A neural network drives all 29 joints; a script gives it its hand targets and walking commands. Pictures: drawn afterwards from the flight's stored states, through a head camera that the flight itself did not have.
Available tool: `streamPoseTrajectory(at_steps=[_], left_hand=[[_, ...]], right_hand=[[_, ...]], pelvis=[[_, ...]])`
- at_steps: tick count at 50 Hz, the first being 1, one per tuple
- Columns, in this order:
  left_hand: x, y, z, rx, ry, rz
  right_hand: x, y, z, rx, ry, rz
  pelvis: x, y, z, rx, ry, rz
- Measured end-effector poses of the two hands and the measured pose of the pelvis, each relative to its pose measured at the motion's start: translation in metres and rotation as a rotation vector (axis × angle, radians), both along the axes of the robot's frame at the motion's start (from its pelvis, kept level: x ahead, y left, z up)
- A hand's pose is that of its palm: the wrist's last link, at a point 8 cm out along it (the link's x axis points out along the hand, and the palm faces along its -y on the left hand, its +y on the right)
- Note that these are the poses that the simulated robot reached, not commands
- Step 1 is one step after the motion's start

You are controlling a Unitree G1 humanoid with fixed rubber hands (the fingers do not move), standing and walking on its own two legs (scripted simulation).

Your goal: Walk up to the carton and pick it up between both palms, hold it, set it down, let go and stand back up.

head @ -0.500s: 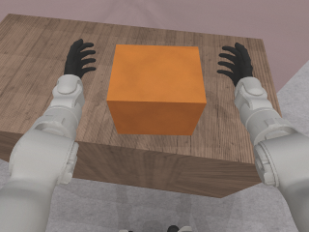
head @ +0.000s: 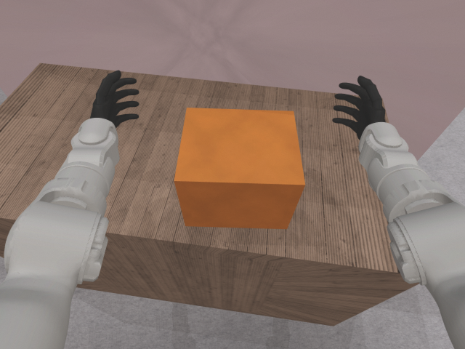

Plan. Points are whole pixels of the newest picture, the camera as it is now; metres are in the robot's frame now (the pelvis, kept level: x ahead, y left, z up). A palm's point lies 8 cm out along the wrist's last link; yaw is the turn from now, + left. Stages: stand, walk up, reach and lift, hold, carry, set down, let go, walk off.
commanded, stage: set down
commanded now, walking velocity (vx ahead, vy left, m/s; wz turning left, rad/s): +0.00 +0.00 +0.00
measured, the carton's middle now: (238, 170) +0.50 +0.00 -0.03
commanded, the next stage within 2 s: none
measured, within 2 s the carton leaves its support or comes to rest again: neither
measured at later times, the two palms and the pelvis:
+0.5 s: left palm (109, 171) +0.41 +0.22 +0.09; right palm (368, 178) +0.40 -0.21 +0.08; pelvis -0.01 +0.00 +0.01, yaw +0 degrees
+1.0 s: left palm (105, 224) +0.34 +0.23 +0.04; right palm (368, 231) +0.32 -0.21 +0.03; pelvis -0.01 +0.00 +0.01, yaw +0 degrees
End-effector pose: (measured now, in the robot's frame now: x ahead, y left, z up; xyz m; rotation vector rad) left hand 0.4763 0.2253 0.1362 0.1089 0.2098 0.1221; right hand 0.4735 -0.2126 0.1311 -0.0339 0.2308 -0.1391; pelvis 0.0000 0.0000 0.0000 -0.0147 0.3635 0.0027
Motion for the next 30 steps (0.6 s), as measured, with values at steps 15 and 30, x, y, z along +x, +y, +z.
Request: streamPoseTrajectory(at_steps=[15, 30], left_hand=[[-0.046, -0.002, -0.043, -0.027, 0.024, -0.011], [-0.084, -0.005, -0.057, -0.053, 0.002, -0.016]], right_hand=[[-0.051, 0.000, -0.051, 0.018, 0.027, -0.006], [-0.088, 0.003, -0.061, 0.015, 0.020, 0.002]], pelvis=[[-0.002, 0.004, 0.006, -0.004, -0.095, -0.009], [-0.009, 0.002, 0.007, 0.002, -0.170, -0.004]])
